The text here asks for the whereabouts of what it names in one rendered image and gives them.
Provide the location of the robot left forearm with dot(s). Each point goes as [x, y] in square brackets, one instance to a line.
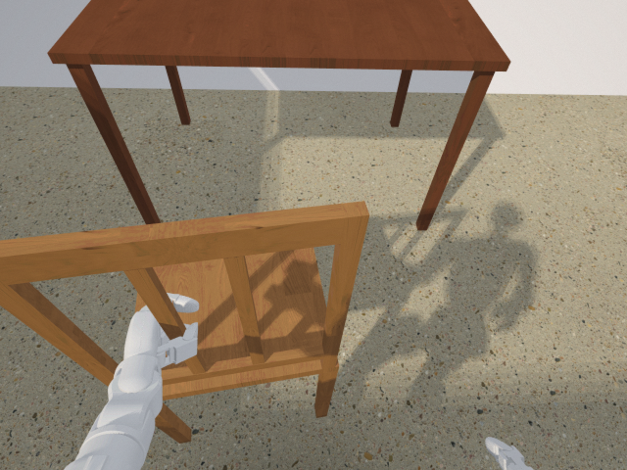
[121, 434]

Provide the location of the chair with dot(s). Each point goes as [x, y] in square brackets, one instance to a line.
[262, 314]

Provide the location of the robot right hand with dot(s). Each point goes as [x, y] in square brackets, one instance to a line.
[508, 457]

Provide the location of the robot left hand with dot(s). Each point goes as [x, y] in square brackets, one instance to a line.
[146, 336]

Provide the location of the table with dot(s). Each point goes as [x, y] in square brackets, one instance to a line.
[420, 35]

